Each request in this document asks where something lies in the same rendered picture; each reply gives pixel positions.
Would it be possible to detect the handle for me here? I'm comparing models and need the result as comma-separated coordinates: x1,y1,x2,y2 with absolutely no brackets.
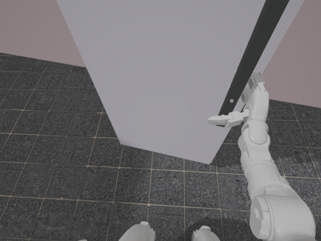
216,0,289,127

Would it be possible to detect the fridge door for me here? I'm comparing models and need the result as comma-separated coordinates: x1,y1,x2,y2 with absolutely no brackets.
56,0,302,164

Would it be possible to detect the right robot thigh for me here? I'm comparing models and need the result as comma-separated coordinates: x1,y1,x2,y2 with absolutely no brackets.
192,229,220,241

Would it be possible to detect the right robot shin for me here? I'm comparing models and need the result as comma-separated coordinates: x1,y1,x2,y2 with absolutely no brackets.
199,225,211,231

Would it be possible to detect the right robot upper arm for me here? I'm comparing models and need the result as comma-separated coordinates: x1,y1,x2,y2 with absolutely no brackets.
249,194,316,241

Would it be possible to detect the right robot forearm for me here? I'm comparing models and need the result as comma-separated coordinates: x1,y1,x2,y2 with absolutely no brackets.
238,120,315,237

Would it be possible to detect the right robot hand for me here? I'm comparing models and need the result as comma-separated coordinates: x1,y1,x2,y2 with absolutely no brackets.
207,71,269,128

